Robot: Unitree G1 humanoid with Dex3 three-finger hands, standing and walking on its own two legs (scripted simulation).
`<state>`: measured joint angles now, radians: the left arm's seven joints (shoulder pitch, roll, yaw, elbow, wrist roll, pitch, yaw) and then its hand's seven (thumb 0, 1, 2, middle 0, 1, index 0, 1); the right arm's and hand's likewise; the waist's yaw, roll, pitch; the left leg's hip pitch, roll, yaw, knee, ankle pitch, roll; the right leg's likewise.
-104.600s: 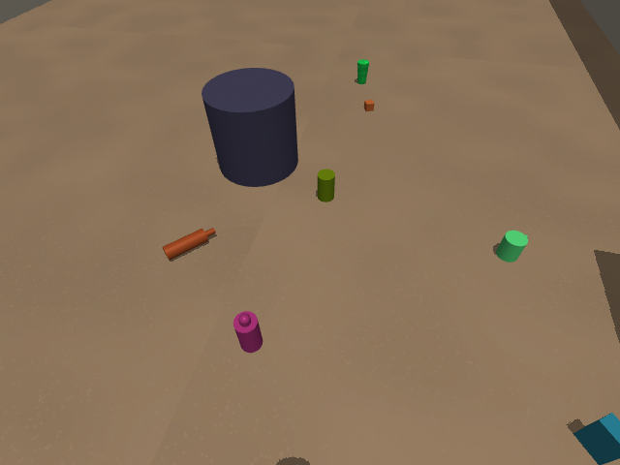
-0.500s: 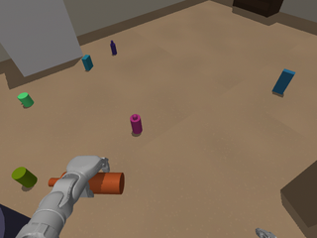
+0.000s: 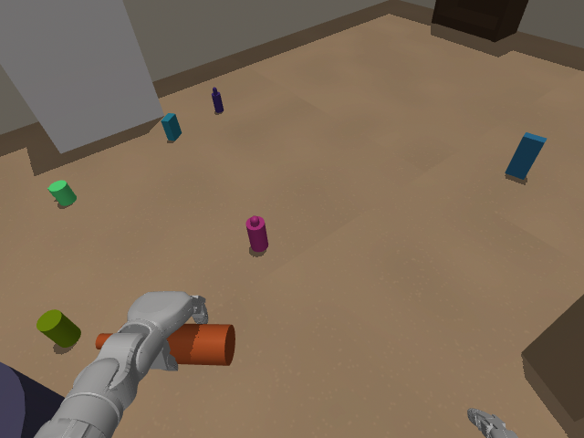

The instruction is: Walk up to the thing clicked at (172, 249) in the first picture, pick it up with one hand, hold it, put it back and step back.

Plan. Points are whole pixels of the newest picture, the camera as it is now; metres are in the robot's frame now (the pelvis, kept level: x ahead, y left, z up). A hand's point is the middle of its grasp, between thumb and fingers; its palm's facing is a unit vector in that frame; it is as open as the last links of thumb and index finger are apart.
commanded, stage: hold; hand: left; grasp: from above
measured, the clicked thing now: (164, 343) +0.30 +0.25 -0.08
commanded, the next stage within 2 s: crouch in 0.86 s
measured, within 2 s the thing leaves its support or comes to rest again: neither
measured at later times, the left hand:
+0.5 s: hand (165, 342) +0.28 +0.22 -0.03, palm faces -0.48 -0.01 -0.87, open 9.4 cm
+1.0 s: hand (165, 332) +0.29 +0.22 -0.03, palm faces -0.49 -0.01 -0.87, open 9.4 cm
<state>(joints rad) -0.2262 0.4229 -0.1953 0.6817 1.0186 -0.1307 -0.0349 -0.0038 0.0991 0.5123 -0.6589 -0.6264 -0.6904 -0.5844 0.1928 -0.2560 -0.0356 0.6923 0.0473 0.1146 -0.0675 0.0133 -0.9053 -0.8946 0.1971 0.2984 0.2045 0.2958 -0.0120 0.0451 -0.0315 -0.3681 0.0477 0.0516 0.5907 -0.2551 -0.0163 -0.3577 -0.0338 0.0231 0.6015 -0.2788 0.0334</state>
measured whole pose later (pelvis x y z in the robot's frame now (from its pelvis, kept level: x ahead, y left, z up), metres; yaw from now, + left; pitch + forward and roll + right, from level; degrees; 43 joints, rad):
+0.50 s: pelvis -0.01 +0.00 +0.00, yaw +0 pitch +0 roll +0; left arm -0.23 0.43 -0.20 0.64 1.00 -0.14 -0.08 0.00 0.09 0.49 -0.66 -0.66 -0.69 -0.62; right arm 0.17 -0.25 -0.02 0.69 0.05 0.10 -0.08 0.01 -0.91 -0.90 0.20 0.30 0.20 0.30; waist 0.00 0.05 -0.01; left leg -0.32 0.05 0.06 0.54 -0.22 -0.02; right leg -0.31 -0.03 0.03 0.55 -0.24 0.03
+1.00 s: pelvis +0.00 +0.00 +0.01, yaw +0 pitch +1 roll +0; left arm -0.25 0.44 -0.20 0.69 1.01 -0.14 -0.06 0.00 0.07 0.53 -0.66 -0.67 -0.69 -0.63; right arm 0.18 -0.25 -0.03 0.71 0.05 0.12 -0.08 0.01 -0.92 -0.90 0.20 0.30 0.20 0.30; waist 0.00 0.04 -0.01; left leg -0.31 0.04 0.06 0.52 -0.23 -0.02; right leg -0.30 -0.03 0.03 0.53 -0.25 0.03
